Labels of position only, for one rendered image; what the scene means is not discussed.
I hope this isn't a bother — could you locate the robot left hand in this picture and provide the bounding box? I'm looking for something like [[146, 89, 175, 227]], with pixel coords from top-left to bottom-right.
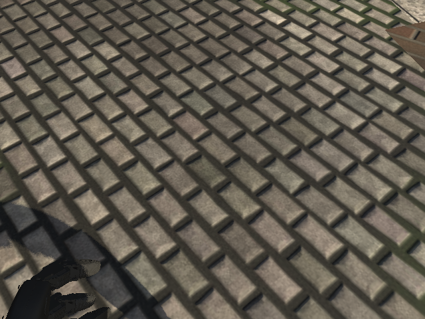
[[2, 258, 111, 319]]

